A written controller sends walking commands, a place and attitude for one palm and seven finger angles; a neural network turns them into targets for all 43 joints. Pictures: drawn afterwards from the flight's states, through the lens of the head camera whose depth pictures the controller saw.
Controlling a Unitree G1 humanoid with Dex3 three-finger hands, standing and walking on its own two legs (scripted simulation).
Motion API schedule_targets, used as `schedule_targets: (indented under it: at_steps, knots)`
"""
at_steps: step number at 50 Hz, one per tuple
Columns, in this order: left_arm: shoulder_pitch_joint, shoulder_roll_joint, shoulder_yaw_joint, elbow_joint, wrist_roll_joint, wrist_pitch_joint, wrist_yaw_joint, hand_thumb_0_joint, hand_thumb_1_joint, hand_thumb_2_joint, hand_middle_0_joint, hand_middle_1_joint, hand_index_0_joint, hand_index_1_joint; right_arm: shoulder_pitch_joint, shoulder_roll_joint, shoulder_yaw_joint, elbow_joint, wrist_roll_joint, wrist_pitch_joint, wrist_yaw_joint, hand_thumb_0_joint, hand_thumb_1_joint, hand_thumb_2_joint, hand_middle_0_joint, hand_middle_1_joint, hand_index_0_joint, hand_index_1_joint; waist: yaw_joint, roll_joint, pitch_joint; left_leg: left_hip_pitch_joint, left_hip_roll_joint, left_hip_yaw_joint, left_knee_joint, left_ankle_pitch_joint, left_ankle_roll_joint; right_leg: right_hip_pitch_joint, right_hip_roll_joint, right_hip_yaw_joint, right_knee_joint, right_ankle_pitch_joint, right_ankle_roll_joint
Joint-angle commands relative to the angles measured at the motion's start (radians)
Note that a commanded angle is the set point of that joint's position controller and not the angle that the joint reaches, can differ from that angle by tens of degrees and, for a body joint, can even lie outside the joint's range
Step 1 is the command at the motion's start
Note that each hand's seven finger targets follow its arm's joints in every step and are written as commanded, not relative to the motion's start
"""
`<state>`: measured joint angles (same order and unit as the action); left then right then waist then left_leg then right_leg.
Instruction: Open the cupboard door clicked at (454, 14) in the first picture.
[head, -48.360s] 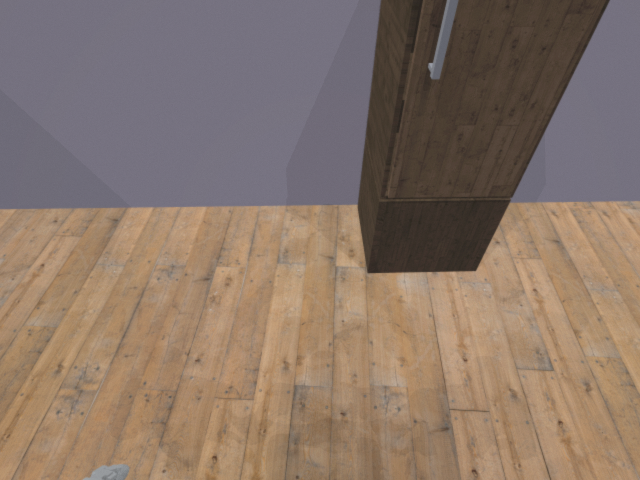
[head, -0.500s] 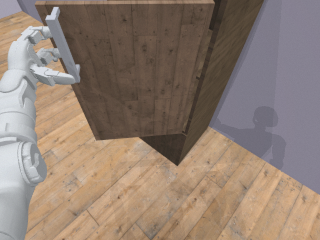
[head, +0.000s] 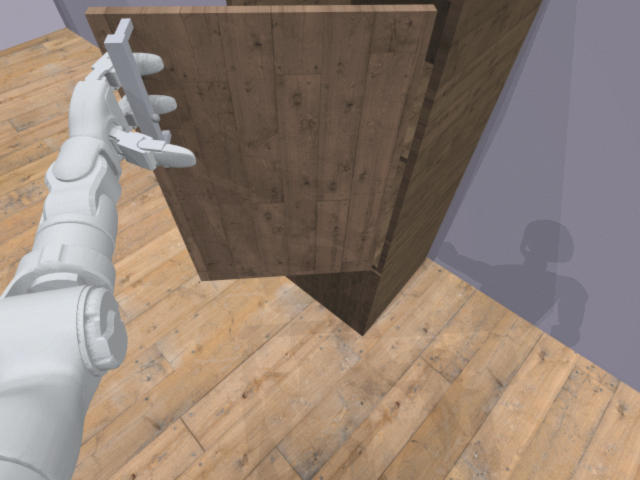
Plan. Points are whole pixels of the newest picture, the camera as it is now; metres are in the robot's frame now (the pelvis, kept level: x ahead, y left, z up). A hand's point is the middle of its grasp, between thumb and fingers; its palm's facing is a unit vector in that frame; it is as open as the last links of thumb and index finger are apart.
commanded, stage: slide the fingers in behind the handle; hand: left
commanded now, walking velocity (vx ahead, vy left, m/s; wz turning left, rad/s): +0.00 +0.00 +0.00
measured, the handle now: (145, 99) +0.55 +0.20 +0.17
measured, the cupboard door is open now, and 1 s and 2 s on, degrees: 45 47 53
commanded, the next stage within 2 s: close the thumb around the handle in 0.78 s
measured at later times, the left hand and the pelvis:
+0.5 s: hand (163, 120) +0.50 +0.17 +0.18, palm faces +0.05 -1.00 +0.00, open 14.1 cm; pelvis +0.01 -0.01 +0.00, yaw +0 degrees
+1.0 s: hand (163, 122) +0.50 +0.16 +0.18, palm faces +0.05 -1.00 +0.00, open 13.8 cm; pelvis +0.00 +0.00 +0.00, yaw +0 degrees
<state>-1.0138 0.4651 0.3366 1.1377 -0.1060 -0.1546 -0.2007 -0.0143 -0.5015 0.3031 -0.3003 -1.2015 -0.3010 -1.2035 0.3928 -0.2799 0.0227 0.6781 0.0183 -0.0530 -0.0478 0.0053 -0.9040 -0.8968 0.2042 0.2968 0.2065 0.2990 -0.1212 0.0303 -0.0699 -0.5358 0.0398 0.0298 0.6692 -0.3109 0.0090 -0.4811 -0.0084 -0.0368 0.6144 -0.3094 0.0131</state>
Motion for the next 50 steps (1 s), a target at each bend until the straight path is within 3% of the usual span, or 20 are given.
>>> schedule_targets:
  at_steps: [1, 2, 4, 7, 9, 12, 13, 14, 17, 18, 21, 28, 33, 34, 37, 40, 44, 46, 47, 50]
  knots:
    - [-0.525, 0.239, 0.017, -0.199, 0.002, -0.047, 0.02, 0.0, -0.5, 0.3, -0.3, -1.2, -0.3, -1.2, 0.11, -0.159, -0.056, -0.075, 0.008, -0.026, -0.012, 0.0, -0.9, -0.9, 0.2, 0.3, 0.2, 0.3, -0.017, 0.029, -0.338, 0.26, -0.024, -0.043, -0.064, 0.262, 0.02, 0.06, 0.035, -0.002, -0.061, 0.3, -0.023]
    - [-0.523, 0.222, 0.008, -0.196, 0.005, -0.051, 0.028, 0.0, -0.5, 0.3, -0.3, -1.2, -0.3, -1.2, 0.115, -0.156, -0.054, -0.078, 0.005, -0.027, -0.013, 0.0, -0.9, -0.9, 0.2, 0.3, 0.2, 0.3, -0.019, 0.021, -0.337, 0.26, -0.025, -0.044, -0.059, 0.273, 0.022, 0.064, 0.035, -0.006, -0.058, 0.302, -0.025]
    - [-0.536, 0.273, 0.043, -0.218, 0.014, -0.063, 0.044, 0.0, -0.5, 0.3, -0.3, -1.2, -0.3, -1.2, 0.115, -0.158, -0.055, -0.076, 0.003, -0.026, -0.01, 0.0, -0.9, -0.9, 0.2, 0.3, 0.2, 0.3, -0.013, 0.036, -0.357, 0.262, -0.025, -0.042, -0.058, 0.272, 0.02, 0.072, 0.036, 0.002, -0.057, 0.31, -0.023]
    - [-0.546, 0.213, 0.007, -0.209, 0.004, -0.078, 0.043, 0.0, -0.5, 0.3, -0.3, -1.2, -0.3, -1.2, 0.126, -0.152, -0.058, -0.072, 0.001, -0.029, -0.009, 0.0, -0.9, -0.9, 0.2, 0.3, 0.2, 0.3, -0.032, 0.0, -0.363, 0.273, -0.025, -0.04, -0.05, 0.295, 0.026, 0.083, 0.039, 0.002, -0.059, 0.34, -0.022]
    - [-0.522, 0.239, 0.031, -0.22, -0.002, -0.081, 0.032, 0.0, -0.5, 0.3, -0.3, -1.2, -0.3, -1.2, 0.123, -0.157, -0.063, -0.07, 0.005, -0.027, -0.011, 0.0, -0.9, -0.9, 0.2, 0.3, 0.2, 0.3, -0.018, 0.006, -0.403, 0.283, -0.024, -0.033, -0.049, 0.307, 0.024, 0.107, 0.039, 0.009, -0.057, 0.367, -0.021]
    - [-0.544, 0.171, -0.015, -0.258, -0.016, -0.087, 0.021, 0.0, -0.5, 0.3, -0.3, -1.2, -0.3, -1.2, 0.122, -0.148, -0.063, -0.068, 0.004, -0.032, -0.009, 0.0, -0.9, -0.9, 0.2, 0.3, 0.2, 0.3, -0.025, 0.04, -0.41, 0.317, -0.026, -0.033, -0.044, 0.331, 0.024, 0.098, 0.041, 0.003, -0.058, 0.375, -0.024]
    - [-0.518, 0.211, 0.024, -0.245, -0.019, -0.084, 0.023, 0.0, -0.5, 0.3, -0.3, -1.2, -0.3, -1.2, 0.122, -0.154, -0.063, -0.062, 0.004, -0.03, -0.009, 0.0, -0.9, -0.9, 0.2, 0.3, 0.2, 0.3, -0.01, 0.029, -0.413, 0.306, -0.025, -0.035, -0.048, 0.325, 0.023, 0.108, 0.043, 0.004, -0.059, 0.377, -0.024]
    - [-0.508, 0.227, 0.031, -0.237, -0.016, -0.08, 0.024, 0.0, -0.5, 0.3, -0.3, -1.2, -0.3, -1.2, 0.12, -0.154, -0.062, -0.062, 0.005, -0.028, -0.009, 0.0, -0.9, -0.9, 0.2, 0.3, 0.2, 0.3, -0.008, 0.032, -0.403, 0.29, -0.027, -0.03, -0.051, 0.321, 0.025, 0.12, 0.041, 0.008, -0.06, 0.385, -0.024]
    - [-0.511, 0.165, -0.02, -0.27, -0.018, -0.077, 0.022, 0.0, -0.5, 0.3, -0.3, -1.2, -0.3, -1.2, 0.113, -0.145, -0.062, -0.068, 0.007, -0.03, -0.007, 0.0, -0.9, -0.9, 0.2, 0.3, 0.2, 0.3, -0.018, 0.036, -0.379, 0.29, -0.031, -0.025, -0.051, 0.316, 0.03, 0.119, 0.041, 0.004, -0.068, 0.387, -0.024]
    - [-0.512, 0.189, 0.0, -0.282, -0.017, -0.079, 0.026, 0.0, -0.5, 0.3, -0.3, -1.2, -0.3, -1.2, 0.113, -0.148, -0.065, -0.059, 0.007, -0.029, -0.007, 0.0, -0.9, -0.9, 0.2, 0.3, 0.2, 0.3, -0.013, 0.04, -0.385, 0.3, -0.028, -0.029, -0.052, 0.322, 0.027, 0.114, 0.042, 0.004, -0.066, 0.388, -0.024]
    - [-0.516, 0.128, -0.049, -0.296, -0.018, -0.069, 0.031, 0.0, -0.5, 0.3, -0.3, -1.2, -0.3, -1.2, 0.105, -0.144, -0.064, -0.06, 0.008, -0.032, -0.004, 0.0, -0.9, -0.9, 0.2, 0.3, 0.2, 0.3, -0.021, 0.077, -0.36, 0.32, -0.025, -0.035, -0.059, 0.314, 0.021, 0.075, 0.043, -0.002, -0.069, 0.352, -0.027]
    - [-0.51, 0.154, -0.02, -0.263, -0.021, -0.066, 0.041, 0.0, -0.5, 0.3, -0.3, -1.2, -0.3, -1.2, 0.1, -0.149, -0.064, -0.051, 0.008, -0.034, -0.008, 0.0, -0.9, -0.9, 0.2, 0.3, 0.2, 0.3, -0.017, 0.01, -0.347, 0.302, -0.026, -0.037, -0.061, 0.308, 0.024, 0.091, 0.041, -0.001, -0.068, 0.356, -0.026]
    - [-0.506, 0.155, -0.017, -0.27, -0.014, -0.074, 0.047, 0.0, -0.5, 0.3, -0.3, -1.2, -0.3, -1.2, 0.094, -0.145, -0.061, -0.056, 0.007, -0.035, -0.006, 0.0, -0.9, -0.9, 0.2, 0.3, 0.2, 0.3, -0.007, 0.052, -0.377, 0.325, -0.027, -0.041, -0.055, 0.339, 0.019, 0.088, 0.038, -0.003, -0.057, 0.365, -0.029]
    - [-0.527, 0.137, -0.033, -0.274, -0.015, -0.074, 0.049, 0.0, -0.5, 0.3, -0.3, -1.2, -0.3, -1.2, 0.092, -0.144, -0.06, -0.055, 0.007, -0.037, -0.005, 0.0, -0.9, -0.9, 0.2, 0.3, 0.2, 0.3, -0.019, 0.041, -0.373, 0.336, -0.025, -0.045, -0.056, 0.342, 0.018, 0.077, 0.039, -0.004, -0.058, 0.363, -0.028]
    - [-0.488, 0.143, -0.018, -0.291, -0.023, -0.085, 0.052, 0.0, -0.5, 0.3, -0.3, -1.2, -0.3, -1.2, 0.094, -0.146, -0.062, -0.062, 0.004, -0.039, -0.004, 0.0, -0.9, -0.9, 0.2, 0.3, 0.2, 0.3, -0.001, 0.028, -0.405, 0.346, -0.024, -0.047, -0.052, 0.373, 0.017, 0.101, 0.04, -0.008, -0.051, 0.373, -0.031]
    - [-0.526, 0.101, -0.057, -0.282, -0.019, -0.08, 0.053, 0.0, -0.5, 0.3, -0.3, -1.2, -0.3, -1.2, 0.083, -0.141, -0.06, -0.054, 0.008, -0.04, -0.003, 0.0, -0.9, -0.9, 0.2, 0.3, 0.2, 0.3, -0.018, 0.041, -0.353, 0.342, -0.02, -0.049, -0.055, 0.348, 0.013, 0.059, 0.041, -0.008, -0.056, 0.349, -0.028]
    - [-0.536, 0.106, -0.053, -0.285, -0.014, -0.077, 0.064, 0.0, -0.5, 0.3, -0.3, -1.2, -0.3, -1.2, 0.083, -0.144, -0.062, -0.054, 0.008, -0.042, -0.004, 0.0, -0.9, -0.9, 0.2, 0.3, 0.2, 0.3, -0.017, 0.032, -0.367, 0.344, -0.02, -0.055, -0.059, 0.332, 0.013, 0.058, 0.041, -0.01, -0.056, 0.329, -0.029]
    - [-0.543, 0.109, -0.05, -0.268, -0.013, -0.073, 0.066, 0.0, -0.388, 0.348, -0.308, -1.212, -0.308, -1.212, 0.084, -0.143, -0.06, -0.047, 0.007, -0.045, -0.002, 0.0, -0.9, -0.9, 0.2, 0.3, 0.2, 0.3, -0.019, 0.049, -0.348, 0.336, -0.022, -0.054, -0.06, 0.312, 0.012, 0.044, 0.041, -0.008, -0.061, 0.313, -0.03]
    - [-0.533, 0.121, -0.042, -0.262, -0.015, -0.077, 0.067, 0.0, -0.332, 0.372, -0.312, -1.218, -0.312, -1.218, 0.095, -0.147, -0.06, -0.045, 0.005, -0.044, -0.004, 0.0, -0.9, -0.9, 0.2, 0.3, 0.2, 0.3, -0.018, 0.008, -0.354, 0.324, -0.022, -0.056, -0.059, 0.316, 0.016, 0.067, 0.041, -0.012, -0.06, 0.318, -0.03]
    - [-0.555, 0.125, -0.039, -0.262, -0.011, -0.077, 0.065, 0.0, -0.164, 0.444, -0.324, -1.236, -0.324, -1.236, 0.086, -0.144, -0.06, -0.047, 0.006, -0.047, -0.004, 0.0, -0.9, -0.9, 0.2, 0.3, 0.2, 0.3, -0.019, 0.04, -0.362, 0.326, -0.024, -0.052, -0.061, 0.303, 0.015, 0.058, 0.039, -0.006, -0.061, 0.316, -0.029]
